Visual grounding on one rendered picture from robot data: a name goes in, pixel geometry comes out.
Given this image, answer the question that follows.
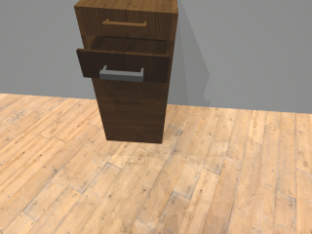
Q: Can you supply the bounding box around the cabinet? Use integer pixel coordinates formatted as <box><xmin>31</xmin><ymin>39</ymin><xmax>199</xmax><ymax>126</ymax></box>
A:
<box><xmin>73</xmin><ymin>0</ymin><xmax>178</xmax><ymax>144</ymax></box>

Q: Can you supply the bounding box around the handle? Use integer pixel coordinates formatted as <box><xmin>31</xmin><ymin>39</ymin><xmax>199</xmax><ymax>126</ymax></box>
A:
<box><xmin>99</xmin><ymin>65</ymin><xmax>144</xmax><ymax>82</ymax></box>
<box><xmin>102</xmin><ymin>20</ymin><xmax>147</xmax><ymax>34</ymax></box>

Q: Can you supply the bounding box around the drawer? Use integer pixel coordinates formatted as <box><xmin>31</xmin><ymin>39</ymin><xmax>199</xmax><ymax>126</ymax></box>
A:
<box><xmin>76</xmin><ymin>35</ymin><xmax>170</xmax><ymax>83</ymax></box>

